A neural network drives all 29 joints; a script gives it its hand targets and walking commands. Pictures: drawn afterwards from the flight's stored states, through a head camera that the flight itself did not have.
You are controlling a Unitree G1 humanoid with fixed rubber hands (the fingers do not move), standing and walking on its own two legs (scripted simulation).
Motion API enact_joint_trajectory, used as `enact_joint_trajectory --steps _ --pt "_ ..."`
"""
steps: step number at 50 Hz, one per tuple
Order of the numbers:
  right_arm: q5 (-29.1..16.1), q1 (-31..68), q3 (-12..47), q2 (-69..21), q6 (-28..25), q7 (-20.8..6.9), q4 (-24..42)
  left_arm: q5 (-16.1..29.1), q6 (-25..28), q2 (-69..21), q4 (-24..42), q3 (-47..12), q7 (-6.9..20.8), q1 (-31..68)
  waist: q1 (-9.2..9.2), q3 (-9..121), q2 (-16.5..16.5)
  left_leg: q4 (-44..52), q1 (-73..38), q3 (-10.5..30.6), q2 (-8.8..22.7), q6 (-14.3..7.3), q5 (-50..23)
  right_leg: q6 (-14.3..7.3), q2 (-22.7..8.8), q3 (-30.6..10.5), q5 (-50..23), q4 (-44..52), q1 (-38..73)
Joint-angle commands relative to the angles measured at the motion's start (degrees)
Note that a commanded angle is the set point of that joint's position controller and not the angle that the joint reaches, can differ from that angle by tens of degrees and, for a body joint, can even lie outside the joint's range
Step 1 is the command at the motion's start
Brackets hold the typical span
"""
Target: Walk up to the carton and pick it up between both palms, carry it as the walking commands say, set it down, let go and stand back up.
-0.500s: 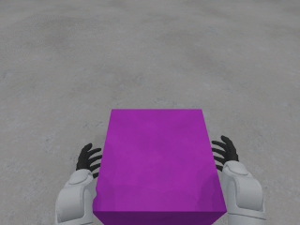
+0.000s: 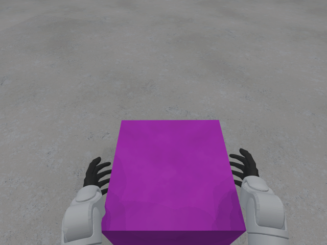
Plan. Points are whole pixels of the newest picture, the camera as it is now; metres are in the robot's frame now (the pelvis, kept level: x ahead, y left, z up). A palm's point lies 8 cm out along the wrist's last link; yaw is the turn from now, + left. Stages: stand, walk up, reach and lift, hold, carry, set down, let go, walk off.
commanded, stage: carry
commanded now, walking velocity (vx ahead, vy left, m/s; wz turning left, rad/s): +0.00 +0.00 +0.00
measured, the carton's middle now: (170, 181) +0.31 -0.01 -0.03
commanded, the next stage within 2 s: hold in 0.78 s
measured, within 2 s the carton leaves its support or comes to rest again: neither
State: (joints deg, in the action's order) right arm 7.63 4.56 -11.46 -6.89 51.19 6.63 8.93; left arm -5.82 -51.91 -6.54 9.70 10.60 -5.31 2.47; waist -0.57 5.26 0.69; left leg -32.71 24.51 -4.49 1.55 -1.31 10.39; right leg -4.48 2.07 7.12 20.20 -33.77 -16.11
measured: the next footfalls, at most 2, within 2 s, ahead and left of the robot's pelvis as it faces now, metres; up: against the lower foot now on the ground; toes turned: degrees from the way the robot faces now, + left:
none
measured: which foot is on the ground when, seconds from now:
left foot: down 0.00-1.00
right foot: down 0.00-1.00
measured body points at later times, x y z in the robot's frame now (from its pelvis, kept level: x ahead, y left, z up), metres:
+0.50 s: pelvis +0.00 -0.01 +0.00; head +0.00 +0.00 +0.45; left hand +0.28 +0.17 +0.03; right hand +0.28 -0.20 +0.04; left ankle +0.07 +0.11 -0.73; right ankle -0.02 -0.06 -0.73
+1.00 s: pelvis +0.01 -0.01 +0.01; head -0.02 +0.01 +0.46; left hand +0.27 +0.20 +0.02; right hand +0.29 -0.17 +0.04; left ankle +0.07 +0.12 -0.73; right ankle -0.02 -0.06 -0.73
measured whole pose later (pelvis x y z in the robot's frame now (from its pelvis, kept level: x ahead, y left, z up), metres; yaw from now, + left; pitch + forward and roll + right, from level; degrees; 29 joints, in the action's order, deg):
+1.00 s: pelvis +0.01 -0.01 +0.01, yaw -6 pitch -2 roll +1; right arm 9.5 6.1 -8.2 -7.4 37.5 6.0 -9.8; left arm -10.0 -40.1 -0.8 -4.0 12.4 0.2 1.4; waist 5.5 2.9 4.5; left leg -24.8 12.8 -1.0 0.5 0.9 9.1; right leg -4.9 4.0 0.8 17.6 -27.6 -7.5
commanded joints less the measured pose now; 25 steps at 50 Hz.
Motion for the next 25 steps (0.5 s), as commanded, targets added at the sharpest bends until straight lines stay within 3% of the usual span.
enact_joint_trajectory --steps 1,2,4,5,6,7,8,9,10,12,13,14,15,16,17,18,20,21,22,23,24,25 --pt "-13.16 23.84 31.70 -32.93 -1.43 -14.93 -6.26 11.67 2.95 -33.74 -2.06 -32.28 13.07 31.06 -0.06 14.22 -1.21 4.27 -6.72 5.18 5.73 -2.19 -7.09 0.93 -9.29 -8.44 -14.79 7.07 4.14" --pt "-19.72 24.91 39.36 -39.40 -1.03 -14.70 8.86 17.49 2.59 -40.04 12.04 -39.46 12.71 30.92 0.32 13.98 -2.56 4.61 -7.38 4.25 5.53 -1.71 -3.66 0.75 -9.55 -9.30 -10.97 7.84 2.93" --pt "-15.96 23.14 35.40 -37.44 -1.25 -15.10 -0.55 14.54 2.95 -38.18 4.28 -36.41 13.07 31.00 0.18 12.80 -1.45 5.39 -6.50 5.13 5.98 -1.95 -5.67 0.87 -8.82 -8.05 -11.24 7.37 3.06" --pt "-18.51 24.78 39.03 -40.16 -1.32 -14.90 6.29 17.30 3.20 -40.68 11.39 -39.75 13.04 32.53 0.14 13.54 -0.34 4.71 -6.87 4.81 5.68 -1.98 -3.73 0.83 -9.19 -8.96 -12.45 8.69 3.52" --pt "-19.74 25.30 41.24 -41.34 -0.60 -15.00 9.50 17.97 2.30 -42.06 12.59 -41.05 13.41 31.24 0.07 12.84 -0.19 4.46 -5.60 4.59 5.24 -1.84 -2.83 0.91 -9.49 -9.18 -12.73 8.57 3.36" --pt "-18.60 26.02 39.40 -39.25 -0.39 -14.60 7.32 16.63 2.05 -40.15 10.00 -38.59 13.06 31.07 -0.22 13.42 0.52 4.34 -6.28 4.78 5.44 -2.08 -2.70 0.82 -9.77 -9.73 -12.18 8.45 3.14" --pt "-15.15 23.61 36.09 -36.53 -0.89 -15.29 -1.76 12.95 2.53 -36.95 1.38 -35.15 13.67 29.18 -0.29 14.24 1.12 3.88 -5.84 4.79 5.34 -2.12 -4.01 1.17 -9.97 -9.79 -14.85 8.98 4.71" --pt "-16.57 25.92 36.70 -37.03 -1.33 -14.93 2.59 14.91 3.00 -38.03 6.40 -36.91 13.27 32.95 -0.17 14.00 -0.23 3.23 -5.80 4.42 5.58 -1.79 -5.96 1.50 -10.16 -9.41 -18.24 8.15 4.58" --pt "-16.75 25.22 38.55 -38.38 -1.54 -15.40 4.00 15.10 3.04 -39.82 5.53 -38.00 14.12 30.91 -0.21 14.43 1.73 3.60 -5.64 4.21 4.93 -1.83 -3.85 1.33 -10.50 -9.96 -18.41 8.46 5.30" --pt "-17.60 25.33 38.07 -38.94 -1.85 -15.32 3.91 16.22 3.73 -39.92 7.45 -38.13 13.84 32.41 0.03 13.93 1.23 3.61 -6.08 4.65 5.43 -1.76 -4.80 1.27 -10.08 -9.54 -17.90 8.38 4.14" --pt "-18.12 27.11 37.78 -39.16 -1.84 -15.20 5.73 16.84 3.75 -39.94 10.93 -38.72 13.55 35.02 -0.05 13.77 -0.54 4.03 -6.63 4.56 5.76 -1.55 -5.04 1.28 -9.86 -9.02 -16.34 8.23 3.62" --pt "-17.30 23.83 37.67 -39.08 -1.48 -15.27 2.71 15.64 3.29 -39.19 8.72 -38.32 13.49 32.42 -0.31 14.37 -2.06 4.15 -6.42 4.61 5.32 -1.73 -4.83 1.16 -9.72 -9.24 -15.74 7.47 4.31" --pt "-15.79 24.00 36.56 -38.26 -1.90 -15.70 -1.63 13.59 3.62 -38.62 2.67 -36.32 14.00 31.14 -0.26 13.32 -1.21 4.43 -6.20 4.18 5.21 -1.53 -3.64 1.22 -9.95 -9.44 -15.07 8.02 4.04" --pt "-18.46 25.79 39.89 -40.91 -1.76 -15.65 6.31 16.19 3.34 -41.62 9.64 -39.74 14.00 32.30 -0.25 14.00 -0.82 3.68 -5.61 4.51 5.25 -1.72 -4.60 1.23 -9.92 -9.72 -17.34 7.64 4.97" --pt "-16.62 25.68 35.94 -37.06 -2.56 -15.62 1.73 14.62 4.10 -38.16 5.35 -36.34 13.85 31.77 0.13 14.65 -1.96 3.47 -6.29 4.83 5.65 -1.99 -6.92 1.45 -9.76 -8.91 -17.45 7.08 4.78" --pt "-16.13 24.37 36.07 -37.20 -2.61 -15.83 -0.02 13.74 4.11 -38.08 3.06 -35.92 13.91 30.43 0.06 14.17 -1.63 3.56 -6.24 4.44 5.34 -1.73 -5.00 1.36 -9.79 -9.38 -16.66 8.19 4.24" --pt "-16.28 24.49 36.45 -37.84 -3.34 -16.05 0.70 14.54 5.15 -38.89 5.20 -36.82 14.14 31.69 -0.03 15.82 -0.15 2.95 -7.44 4.70 5.86 -1.91 -9.52 1.13 -9.56 -8.49 -20.09 6.20 5.70" --pt "-15.65 24.33 36.66 -38.54 -3.68 -16.32 -1.37 13.97 5.35 -39.57 2.49 -36.82 14.70 31.03 -0.09 16.09 -0.22 3.05 -7.39 4.28 5.73 -1.96 -9.73 1.35 -9.50 -8.15 -20.91 5.75 6.23" --pt "-18.78 26.72 39.90 -41.21 -3.42 -16.10 6.73 16.80 5.18 -42.44 9.83 -39.88 14.36 32.37 0.21 14.91 -0.62 3.57 -7.46 4.41 5.64 -1.88 -7.85 1.25 -9.48 -8.47 -18.13 6.12 4.78" --pt "-15.47 26.25 35.71 -37.73 -3.95 -16.19 -0.45 13.76 5.57 -39.00 3.48 -36.32 14.47 33.21 -0.01 14.42 -1.64 3.29 -6.25 4.27 5.59 -1.81 -7.41 1.63 -9.60 -8.71 -18.01 6.40 5.03" --pt "-17.06 24.34 38.56 -40.24 -3.32 -16.33 1.38 14.96 5.08 -41.09 5.54 -38.21 14.45 30.78 0.03 14.62 -1.22 3.29 -6.56 4.46 5.48 -1.91 -7.33 1.24 -9.37 -8.71 -18.15 6.90 5.40" --pt "-16.62 25.55 37.37 -38.99 -3.81 -16.32 0.13 14.03 5.67 -39.39 4.15 -36.58 14.38 32.01 -0.02 14.56 -0.39 3.24 -5.59 4.68 5.61 -2.12 -6.55 1.41 -9.70 -9.10 -18.27 6.91 5.93"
